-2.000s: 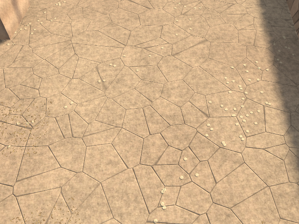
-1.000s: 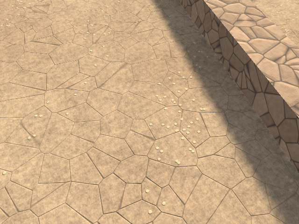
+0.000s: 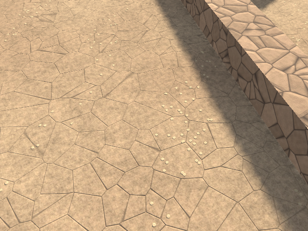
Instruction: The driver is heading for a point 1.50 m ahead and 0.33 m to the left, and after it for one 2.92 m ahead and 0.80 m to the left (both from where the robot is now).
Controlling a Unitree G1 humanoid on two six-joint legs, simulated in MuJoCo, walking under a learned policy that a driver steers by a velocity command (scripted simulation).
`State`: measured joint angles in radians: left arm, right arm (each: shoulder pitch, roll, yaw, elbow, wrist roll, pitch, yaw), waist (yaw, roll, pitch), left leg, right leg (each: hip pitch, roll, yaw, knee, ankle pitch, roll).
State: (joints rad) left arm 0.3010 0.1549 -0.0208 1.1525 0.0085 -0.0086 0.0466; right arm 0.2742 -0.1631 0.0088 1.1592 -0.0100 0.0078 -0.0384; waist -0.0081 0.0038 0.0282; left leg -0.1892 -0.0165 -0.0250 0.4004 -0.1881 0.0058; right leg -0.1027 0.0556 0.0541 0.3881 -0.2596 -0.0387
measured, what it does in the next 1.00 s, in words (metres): walks ahead: right foot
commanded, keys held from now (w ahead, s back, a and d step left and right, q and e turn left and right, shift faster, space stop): no key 0.06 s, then w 0.94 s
